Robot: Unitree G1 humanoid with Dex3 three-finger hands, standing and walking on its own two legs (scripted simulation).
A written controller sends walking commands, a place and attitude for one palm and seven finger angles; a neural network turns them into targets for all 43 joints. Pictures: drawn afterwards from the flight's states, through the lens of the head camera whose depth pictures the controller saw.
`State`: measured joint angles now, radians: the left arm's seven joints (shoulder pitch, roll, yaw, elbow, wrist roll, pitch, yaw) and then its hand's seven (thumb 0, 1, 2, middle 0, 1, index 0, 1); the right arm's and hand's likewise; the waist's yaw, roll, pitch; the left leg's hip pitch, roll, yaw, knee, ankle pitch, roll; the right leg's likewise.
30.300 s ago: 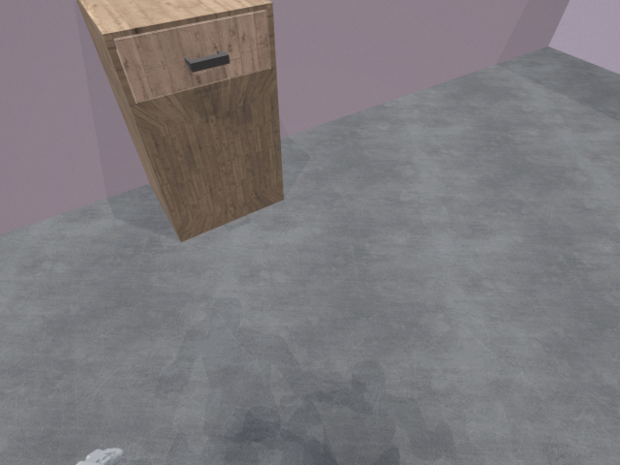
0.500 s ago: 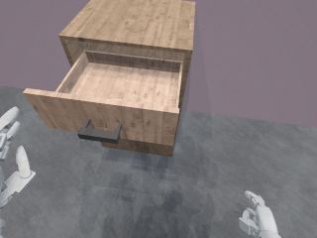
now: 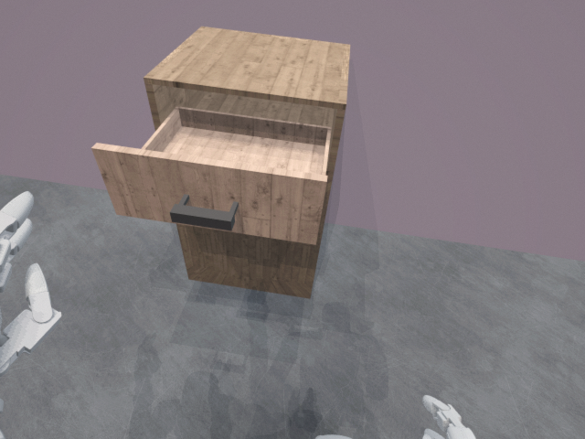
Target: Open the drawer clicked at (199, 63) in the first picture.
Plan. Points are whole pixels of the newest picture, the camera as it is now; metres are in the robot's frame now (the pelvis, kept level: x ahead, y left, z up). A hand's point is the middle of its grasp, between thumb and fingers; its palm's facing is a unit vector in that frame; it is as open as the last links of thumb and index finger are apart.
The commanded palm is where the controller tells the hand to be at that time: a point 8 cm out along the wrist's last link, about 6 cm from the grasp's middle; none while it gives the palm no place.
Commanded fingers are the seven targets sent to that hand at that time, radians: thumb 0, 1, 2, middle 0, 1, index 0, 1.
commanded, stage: stop stepping back and stand still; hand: left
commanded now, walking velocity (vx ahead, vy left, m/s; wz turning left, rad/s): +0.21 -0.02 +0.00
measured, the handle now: (206, 209) +0.55 +0.18 -0.02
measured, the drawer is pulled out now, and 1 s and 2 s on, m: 0.29 0.29 0.29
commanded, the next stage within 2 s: let the arm hang, fingers relaxed in 0.38 s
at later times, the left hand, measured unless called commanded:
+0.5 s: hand (66, 329) +0.18 +0.22 +0.17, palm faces +0.34 -0.80 -0.49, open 7.4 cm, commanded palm none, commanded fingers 0.00 0.90 0.90 -0.20 -0.30 -0.20 -0.30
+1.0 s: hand out of the picture -0.07 +0.17 -0.16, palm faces +0.08 -0.98 -0.20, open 7.2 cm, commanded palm none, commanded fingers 0.00 0.90 0.90 -0.20 -0.30 -0.20 -0.30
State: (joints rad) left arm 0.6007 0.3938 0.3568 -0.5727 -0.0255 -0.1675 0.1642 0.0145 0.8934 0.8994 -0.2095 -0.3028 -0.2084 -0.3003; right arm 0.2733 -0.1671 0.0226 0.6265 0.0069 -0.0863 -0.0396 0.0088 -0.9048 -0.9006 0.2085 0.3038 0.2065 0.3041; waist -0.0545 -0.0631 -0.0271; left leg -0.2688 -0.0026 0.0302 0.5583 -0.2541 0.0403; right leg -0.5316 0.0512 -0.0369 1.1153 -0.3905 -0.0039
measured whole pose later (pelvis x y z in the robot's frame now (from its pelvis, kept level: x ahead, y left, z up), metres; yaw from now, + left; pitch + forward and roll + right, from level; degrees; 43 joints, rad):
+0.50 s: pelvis -0.01 -0.02 +0.00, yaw +1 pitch +0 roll +1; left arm 0.60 0.43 0.37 -0.57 -0.01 -0.23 0.15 0.01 0.89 0.90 -0.21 -0.30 -0.21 -0.30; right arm 0.21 -0.18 -0.01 0.62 0.00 -0.15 -0.04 0.01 -0.91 -0.90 0.20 0.30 0.20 0.30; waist -0.03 -0.04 0.03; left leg -0.32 0.01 0.04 0.55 -0.22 0.01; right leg -0.32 0.00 -0.06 0.69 -0.39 0.00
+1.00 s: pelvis +0.00 -0.01 +0.01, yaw +2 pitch -1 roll -1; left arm 0.37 0.19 0.02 1.12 0.00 0.02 0.02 0.00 0.95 0.90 -0.20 -0.30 -0.20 -0.30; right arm 0.30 -0.17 -0.01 1.08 0.00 0.02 -0.05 0.00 -0.92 -0.90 0.20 0.30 0.20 0.30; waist 0.01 -0.02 0.10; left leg -0.23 0.02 0.02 0.46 -0.21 0.01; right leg -0.14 0.02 -0.09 0.41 -0.25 -0.03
